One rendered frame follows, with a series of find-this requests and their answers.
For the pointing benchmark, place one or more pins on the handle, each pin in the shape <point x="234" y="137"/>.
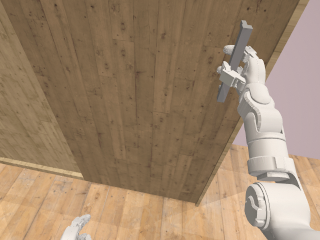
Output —
<point x="237" y="53"/>

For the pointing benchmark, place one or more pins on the robot right hand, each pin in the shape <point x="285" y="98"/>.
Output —
<point x="253" y="71"/>

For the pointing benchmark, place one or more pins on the robot right forearm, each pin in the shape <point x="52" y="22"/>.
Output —
<point x="263" y="124"/>

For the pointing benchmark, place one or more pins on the wardrobe door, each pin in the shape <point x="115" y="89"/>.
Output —
<point x="133" y="84"/>
<point x="29" y="131"/>

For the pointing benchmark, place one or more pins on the robot left hand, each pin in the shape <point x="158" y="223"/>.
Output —
<point x="72" y="231"/>

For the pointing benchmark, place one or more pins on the robot right upper arm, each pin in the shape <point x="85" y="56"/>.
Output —
<point x="280" y="211"/>

